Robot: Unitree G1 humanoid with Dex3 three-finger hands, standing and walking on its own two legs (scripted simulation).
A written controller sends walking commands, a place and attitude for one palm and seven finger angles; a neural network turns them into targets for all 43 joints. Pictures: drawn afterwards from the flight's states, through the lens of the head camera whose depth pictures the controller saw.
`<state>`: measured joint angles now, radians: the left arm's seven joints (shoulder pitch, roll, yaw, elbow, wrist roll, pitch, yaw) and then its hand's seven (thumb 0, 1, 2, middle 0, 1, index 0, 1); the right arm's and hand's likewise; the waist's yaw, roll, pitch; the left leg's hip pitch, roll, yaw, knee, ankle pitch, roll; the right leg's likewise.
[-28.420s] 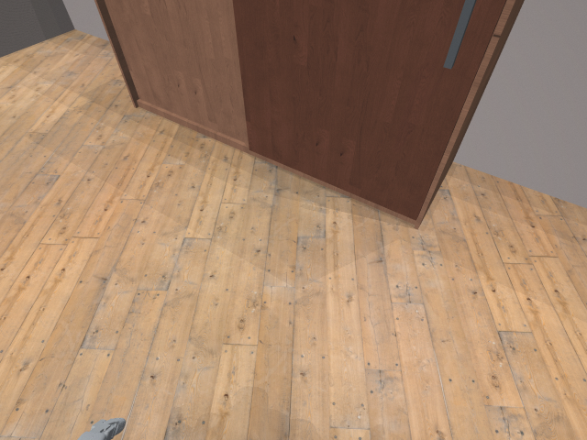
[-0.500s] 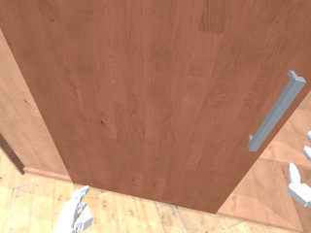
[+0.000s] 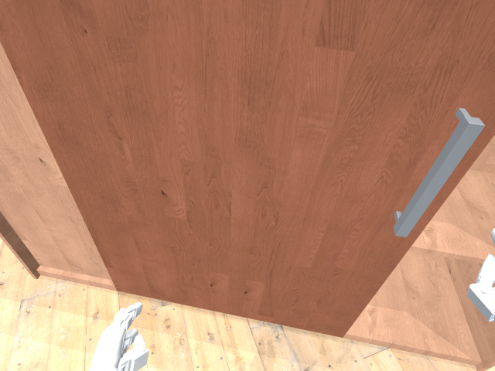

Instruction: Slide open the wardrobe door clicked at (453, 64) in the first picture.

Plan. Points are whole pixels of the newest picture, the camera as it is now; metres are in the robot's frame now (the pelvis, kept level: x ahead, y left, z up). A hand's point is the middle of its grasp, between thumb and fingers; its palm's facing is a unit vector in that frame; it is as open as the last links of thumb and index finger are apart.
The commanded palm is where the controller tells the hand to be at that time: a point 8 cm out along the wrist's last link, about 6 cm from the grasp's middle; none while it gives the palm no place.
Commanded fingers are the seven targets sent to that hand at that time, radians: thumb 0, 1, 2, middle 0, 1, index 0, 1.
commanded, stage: step back with the hand held close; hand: right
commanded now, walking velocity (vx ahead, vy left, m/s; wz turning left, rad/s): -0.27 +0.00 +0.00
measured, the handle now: (427, 179) +0.43 -0.35 +0.12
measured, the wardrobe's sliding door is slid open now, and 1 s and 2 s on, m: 0.53 0.53 0.53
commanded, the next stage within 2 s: stop stepping back and stand still in 1.26 s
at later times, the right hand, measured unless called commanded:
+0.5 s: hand out of the picture +0.13 -0.32 +0.15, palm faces +0.47 +0.76 -0.45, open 7.4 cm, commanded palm +0.07 -0.35 +0.17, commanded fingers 0.00 -0.90 -0.90 0.20 0.30 0.20 0.30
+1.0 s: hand out of the picture +0.06 -0.34 +0.15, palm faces +0.49 +0.77 -0.41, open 7.4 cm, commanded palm +0.01 -0.36 +0.17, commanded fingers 0.00 -0.90 -0.90 0.20 0.30 0.20 0.30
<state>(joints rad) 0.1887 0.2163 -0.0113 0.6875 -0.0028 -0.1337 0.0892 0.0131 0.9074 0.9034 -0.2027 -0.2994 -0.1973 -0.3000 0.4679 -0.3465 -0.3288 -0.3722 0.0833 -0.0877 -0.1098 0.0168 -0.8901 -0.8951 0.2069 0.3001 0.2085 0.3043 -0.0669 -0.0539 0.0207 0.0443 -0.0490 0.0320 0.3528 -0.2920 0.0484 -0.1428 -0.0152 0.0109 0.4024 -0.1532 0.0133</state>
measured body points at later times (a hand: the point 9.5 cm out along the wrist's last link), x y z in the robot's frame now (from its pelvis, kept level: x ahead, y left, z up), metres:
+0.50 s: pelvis -0.06 -0.04 -0.01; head -0.06 -0.04 +0.44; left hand +0.12 +0.18 -0.09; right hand +0.10 -0.36 +0.18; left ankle -0.05 +0.08 -0.74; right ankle +0.05 -0.13 -0.74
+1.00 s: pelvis -0.12 -0.06 -0.02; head -0.11 -0.08 +0.43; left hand +0.08 +0.16 -0.08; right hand +0.03 -0.37 +0.18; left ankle -0.05 +0.08 -0.74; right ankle +0.04 -0.13 -0.73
